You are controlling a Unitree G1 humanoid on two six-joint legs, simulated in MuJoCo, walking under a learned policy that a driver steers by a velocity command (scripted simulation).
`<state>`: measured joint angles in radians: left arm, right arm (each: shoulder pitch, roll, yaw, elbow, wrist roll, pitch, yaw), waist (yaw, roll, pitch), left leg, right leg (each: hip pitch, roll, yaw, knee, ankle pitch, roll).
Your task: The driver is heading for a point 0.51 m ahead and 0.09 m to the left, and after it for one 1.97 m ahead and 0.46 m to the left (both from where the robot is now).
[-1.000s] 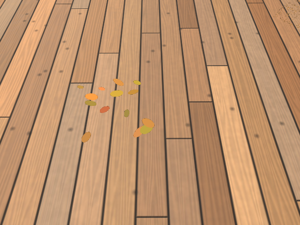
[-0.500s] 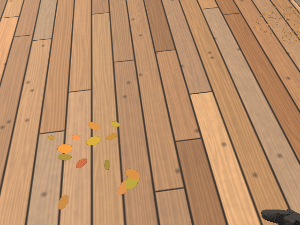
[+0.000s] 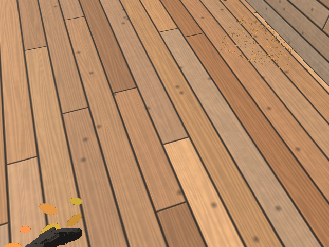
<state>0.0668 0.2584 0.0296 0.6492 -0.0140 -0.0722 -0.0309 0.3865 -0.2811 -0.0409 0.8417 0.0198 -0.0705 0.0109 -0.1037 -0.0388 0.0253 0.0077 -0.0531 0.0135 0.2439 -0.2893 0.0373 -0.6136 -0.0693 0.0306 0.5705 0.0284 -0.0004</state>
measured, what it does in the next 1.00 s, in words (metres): walks ahead, turning left: right foot, then left foot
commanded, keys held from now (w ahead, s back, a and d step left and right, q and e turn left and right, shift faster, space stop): w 0.08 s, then w+q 0.70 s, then w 0.22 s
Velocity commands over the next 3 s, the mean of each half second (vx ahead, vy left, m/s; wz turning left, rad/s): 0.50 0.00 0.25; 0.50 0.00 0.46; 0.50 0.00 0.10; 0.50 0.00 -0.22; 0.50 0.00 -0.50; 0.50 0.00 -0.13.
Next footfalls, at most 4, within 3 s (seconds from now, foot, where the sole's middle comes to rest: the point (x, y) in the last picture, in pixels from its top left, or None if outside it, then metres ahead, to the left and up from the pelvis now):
0.10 right None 0.23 -0.13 -0.78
0.62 left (119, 244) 0.49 0.15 -0.78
1.14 right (136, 165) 0.84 0.06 -0.78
1.66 left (63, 143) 1.00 0.41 -0.78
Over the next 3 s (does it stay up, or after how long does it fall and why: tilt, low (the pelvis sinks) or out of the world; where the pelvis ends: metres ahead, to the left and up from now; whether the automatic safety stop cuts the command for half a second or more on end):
stays up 1.62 0.41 0.01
